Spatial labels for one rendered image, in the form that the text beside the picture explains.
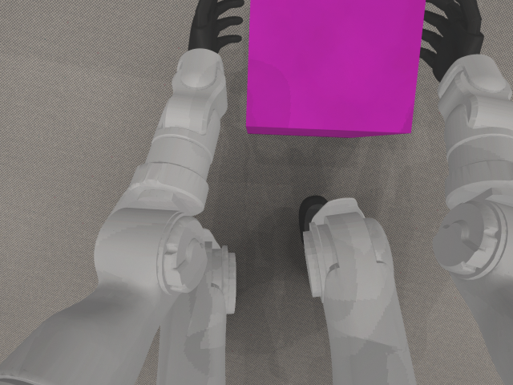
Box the robot right hand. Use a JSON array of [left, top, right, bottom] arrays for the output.
[[419, 0, 484, 82]]

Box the robot right forearm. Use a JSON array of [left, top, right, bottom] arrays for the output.
[[437, 55, 513, 210]]

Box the left robot upper arm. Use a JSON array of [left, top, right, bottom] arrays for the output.
[[0, 208, 208, 385]]

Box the robot left forearm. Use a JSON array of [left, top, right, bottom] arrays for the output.
[[94, 48, 228, 260]]

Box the robot left hand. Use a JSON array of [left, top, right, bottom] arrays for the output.
[[188, 0, 244, 54]]

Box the robot right foot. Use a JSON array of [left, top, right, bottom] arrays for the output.
[[299, 196, 328, 245]]

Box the right robot thigh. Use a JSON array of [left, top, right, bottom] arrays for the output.
[[303, 212, 417, 385]]

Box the right robot upper arm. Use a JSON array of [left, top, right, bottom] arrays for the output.
[[433, 199, 513, 385]]

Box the carton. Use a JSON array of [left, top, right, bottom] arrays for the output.
[[246, 0, 426, 138]]

